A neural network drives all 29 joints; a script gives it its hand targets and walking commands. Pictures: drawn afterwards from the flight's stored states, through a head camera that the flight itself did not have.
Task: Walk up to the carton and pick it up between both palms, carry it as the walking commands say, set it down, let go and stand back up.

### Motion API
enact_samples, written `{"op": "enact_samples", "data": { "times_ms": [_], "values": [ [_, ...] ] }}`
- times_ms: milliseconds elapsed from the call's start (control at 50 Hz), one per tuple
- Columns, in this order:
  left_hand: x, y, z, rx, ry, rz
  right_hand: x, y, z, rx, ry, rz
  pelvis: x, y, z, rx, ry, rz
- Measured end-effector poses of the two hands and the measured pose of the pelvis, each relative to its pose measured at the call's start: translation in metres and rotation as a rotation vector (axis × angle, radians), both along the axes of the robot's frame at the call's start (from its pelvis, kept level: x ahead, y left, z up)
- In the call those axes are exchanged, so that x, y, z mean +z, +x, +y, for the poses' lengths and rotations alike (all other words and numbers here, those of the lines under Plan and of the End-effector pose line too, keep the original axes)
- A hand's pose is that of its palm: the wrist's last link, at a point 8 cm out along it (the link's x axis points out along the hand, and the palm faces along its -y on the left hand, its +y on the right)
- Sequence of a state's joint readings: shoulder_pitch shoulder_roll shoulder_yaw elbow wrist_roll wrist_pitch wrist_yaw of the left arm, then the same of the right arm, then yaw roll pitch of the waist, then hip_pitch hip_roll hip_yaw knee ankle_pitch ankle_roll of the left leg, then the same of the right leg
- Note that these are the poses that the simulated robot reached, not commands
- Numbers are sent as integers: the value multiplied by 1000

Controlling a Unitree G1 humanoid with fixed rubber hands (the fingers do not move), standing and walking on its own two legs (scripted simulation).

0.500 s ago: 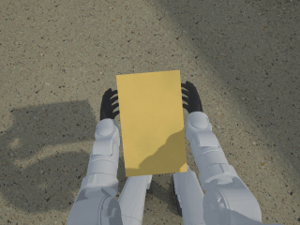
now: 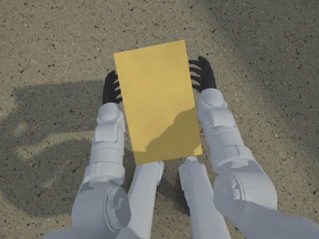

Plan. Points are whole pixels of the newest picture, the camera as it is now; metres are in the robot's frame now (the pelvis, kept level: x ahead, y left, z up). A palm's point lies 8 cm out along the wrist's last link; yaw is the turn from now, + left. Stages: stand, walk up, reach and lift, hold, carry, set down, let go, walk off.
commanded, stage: set down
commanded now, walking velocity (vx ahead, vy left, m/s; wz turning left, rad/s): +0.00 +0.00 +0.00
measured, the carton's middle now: (160, 102) +0.43 +0.06 -0.16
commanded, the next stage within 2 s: none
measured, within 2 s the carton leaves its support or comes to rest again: neither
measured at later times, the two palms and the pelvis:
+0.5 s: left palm (111, 103) +0.42 +0.21 -0.19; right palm (190, 93) +0.47 -0.02 -0.18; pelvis -0.01 +0.02 -0.07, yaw -1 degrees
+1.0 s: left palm (118, 103) +0.45 +0.21 -0.27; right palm (187, 94) +0.50 -0.02 -0.27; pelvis -0.05 +0.02 -0.14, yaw +0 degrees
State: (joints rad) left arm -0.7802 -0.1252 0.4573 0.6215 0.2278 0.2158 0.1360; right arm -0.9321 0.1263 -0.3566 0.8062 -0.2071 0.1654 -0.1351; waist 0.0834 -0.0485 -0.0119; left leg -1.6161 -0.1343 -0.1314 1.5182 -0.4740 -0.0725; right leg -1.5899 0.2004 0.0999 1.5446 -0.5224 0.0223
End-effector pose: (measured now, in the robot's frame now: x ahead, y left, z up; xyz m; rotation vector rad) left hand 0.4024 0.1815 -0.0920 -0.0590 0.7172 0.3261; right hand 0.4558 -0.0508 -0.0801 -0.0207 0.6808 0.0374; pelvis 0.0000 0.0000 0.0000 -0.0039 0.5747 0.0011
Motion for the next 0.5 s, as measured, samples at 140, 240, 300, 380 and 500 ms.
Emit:
{"op": "enact_samples", "data": {
  "times_ms": [140,240,300,380,500],
  "values": [
    [-22,5,3,-8,7,16,-30,1,2,-11,12,17,-12,7,-2,-20,16,52],
    [-38,10,10,-16,14,15,-48,5,9,-7,9,15,-24,7,1,-25,22,79],
    [-49,14,15,-15,11,9,-58,8,14,-2,2,8,-33,5,4,-21,19,89],
    [-66,19,22,-10,-1,2,-73,13,20,1,-9,2,-46,0,8,-15,9,97],
    [-95,22,28,-4,-25,-10,-96,18,27,1,-26,-10,-67,-11,16,-2,-15,92]
  ]
}}
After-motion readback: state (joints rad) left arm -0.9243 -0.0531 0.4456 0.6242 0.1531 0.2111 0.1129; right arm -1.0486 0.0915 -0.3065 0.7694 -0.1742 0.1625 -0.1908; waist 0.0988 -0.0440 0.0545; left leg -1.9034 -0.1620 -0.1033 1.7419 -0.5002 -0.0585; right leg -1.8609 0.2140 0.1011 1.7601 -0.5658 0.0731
